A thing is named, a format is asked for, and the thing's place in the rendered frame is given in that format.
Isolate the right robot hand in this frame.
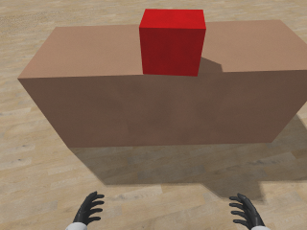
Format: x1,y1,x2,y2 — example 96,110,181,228
228,193,265,230

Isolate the pedestal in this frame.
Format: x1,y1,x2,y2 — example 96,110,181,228
17,19,307,149

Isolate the left robot hand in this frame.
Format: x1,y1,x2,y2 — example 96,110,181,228
72,191,105,226

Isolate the carton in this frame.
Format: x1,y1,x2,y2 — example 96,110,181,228
139,9,206,77

